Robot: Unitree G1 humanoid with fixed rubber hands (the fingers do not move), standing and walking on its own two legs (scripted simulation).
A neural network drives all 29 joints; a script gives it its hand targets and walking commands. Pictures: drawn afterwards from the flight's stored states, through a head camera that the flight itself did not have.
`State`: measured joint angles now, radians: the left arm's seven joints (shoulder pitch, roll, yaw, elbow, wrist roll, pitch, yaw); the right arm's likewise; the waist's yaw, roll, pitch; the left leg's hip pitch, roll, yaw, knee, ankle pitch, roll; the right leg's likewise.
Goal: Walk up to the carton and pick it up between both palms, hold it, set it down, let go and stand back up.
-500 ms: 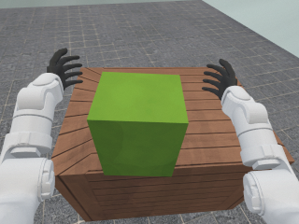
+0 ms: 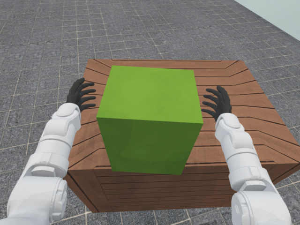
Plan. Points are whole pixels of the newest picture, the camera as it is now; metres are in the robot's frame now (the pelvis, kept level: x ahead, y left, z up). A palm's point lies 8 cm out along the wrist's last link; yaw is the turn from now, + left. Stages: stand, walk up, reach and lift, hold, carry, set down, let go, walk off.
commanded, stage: reach and lift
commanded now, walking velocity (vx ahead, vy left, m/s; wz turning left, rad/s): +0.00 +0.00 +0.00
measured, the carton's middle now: (149, 124) +0.41 +0.02 +0.01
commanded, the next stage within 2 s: none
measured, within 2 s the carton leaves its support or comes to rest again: neither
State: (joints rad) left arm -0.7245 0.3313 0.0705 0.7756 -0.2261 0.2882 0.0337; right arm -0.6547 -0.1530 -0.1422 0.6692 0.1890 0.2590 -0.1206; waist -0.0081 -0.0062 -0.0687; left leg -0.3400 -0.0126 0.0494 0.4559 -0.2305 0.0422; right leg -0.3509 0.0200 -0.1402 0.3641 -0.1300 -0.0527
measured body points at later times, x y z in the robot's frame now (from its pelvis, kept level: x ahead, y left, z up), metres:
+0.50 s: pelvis +0.01 +0.00 -0.01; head +0.06 -0.01 +0.44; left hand +0.41 +0.20 +0.03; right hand +0.42 -0.17 +0.02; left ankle +0.00 +0.08 -0.74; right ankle +0.03 -0.09 -0.74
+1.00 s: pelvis -0.01 -0.01 -0.01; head +0.03 +0.00 +0.44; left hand +0.42 +0.18 +0.06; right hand +0.42 -0.15 +0.06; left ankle +0.00 +0.08 -0.74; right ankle +0.03 -0.09 -0.74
